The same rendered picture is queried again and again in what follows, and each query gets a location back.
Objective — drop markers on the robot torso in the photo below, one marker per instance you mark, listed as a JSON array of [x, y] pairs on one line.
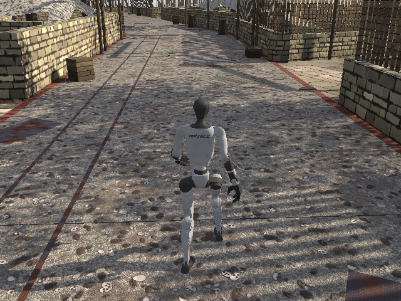
[[200, 149]]

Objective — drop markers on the right robot hand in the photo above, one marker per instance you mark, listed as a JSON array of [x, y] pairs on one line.
[[238, 190]]

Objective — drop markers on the robot right upper arm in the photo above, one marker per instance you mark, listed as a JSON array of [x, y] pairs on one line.
[[222, 142]]

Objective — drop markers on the robot left upper arm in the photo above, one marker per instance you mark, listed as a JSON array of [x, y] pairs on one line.
[[180, 132]]

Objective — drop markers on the left robot hand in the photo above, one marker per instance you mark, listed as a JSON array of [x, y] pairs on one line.
[[184, 159]]

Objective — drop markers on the robot left forearm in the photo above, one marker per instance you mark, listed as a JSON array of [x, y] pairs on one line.
[[176, 158]]

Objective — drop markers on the humanoid robot head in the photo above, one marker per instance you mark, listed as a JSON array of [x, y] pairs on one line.
[[201, 109]]

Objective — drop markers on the robot right forearm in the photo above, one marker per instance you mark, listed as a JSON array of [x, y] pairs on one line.
[[231, 171]]

